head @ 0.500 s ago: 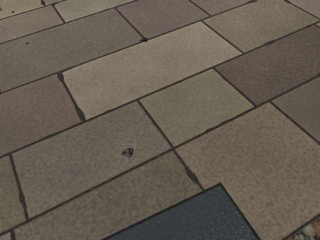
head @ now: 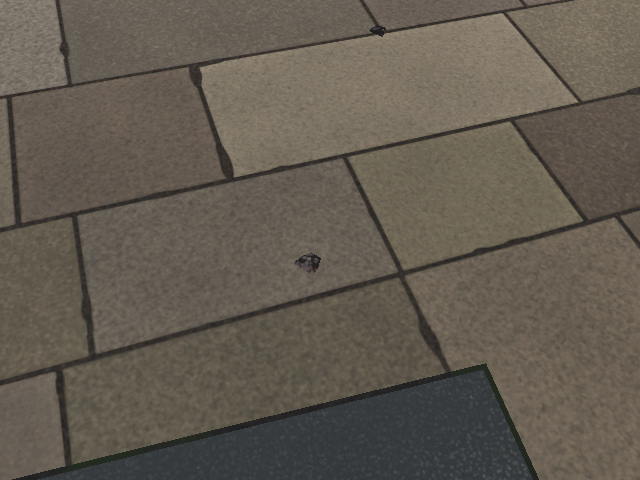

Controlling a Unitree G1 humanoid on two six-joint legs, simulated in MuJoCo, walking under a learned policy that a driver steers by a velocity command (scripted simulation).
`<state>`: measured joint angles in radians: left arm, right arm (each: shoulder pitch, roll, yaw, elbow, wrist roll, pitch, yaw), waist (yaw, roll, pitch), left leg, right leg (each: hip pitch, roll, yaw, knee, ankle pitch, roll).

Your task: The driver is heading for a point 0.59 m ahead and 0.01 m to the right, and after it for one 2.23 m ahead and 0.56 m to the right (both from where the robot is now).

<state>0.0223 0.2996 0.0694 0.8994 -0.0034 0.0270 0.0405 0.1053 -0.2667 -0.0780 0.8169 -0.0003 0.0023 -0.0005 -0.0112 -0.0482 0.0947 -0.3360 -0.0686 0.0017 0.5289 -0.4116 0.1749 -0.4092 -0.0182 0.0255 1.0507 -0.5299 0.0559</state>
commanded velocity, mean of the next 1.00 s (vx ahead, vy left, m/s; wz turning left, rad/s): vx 0.24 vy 0.00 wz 0.08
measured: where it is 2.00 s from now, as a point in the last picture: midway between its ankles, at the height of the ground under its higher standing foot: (298, 383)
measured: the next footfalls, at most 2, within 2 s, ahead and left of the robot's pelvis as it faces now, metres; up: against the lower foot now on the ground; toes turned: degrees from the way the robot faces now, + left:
right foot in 0.32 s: +0.05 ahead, -0.12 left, -0.02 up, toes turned +10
left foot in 0.70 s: +0.13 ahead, +0.20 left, +0.02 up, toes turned +12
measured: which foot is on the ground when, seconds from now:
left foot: down 0.00-0.32, up 0.34-0.68, down 0.70-1.00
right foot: up 0.00-0.30, down 0.32-0.72, up 0.74-1.00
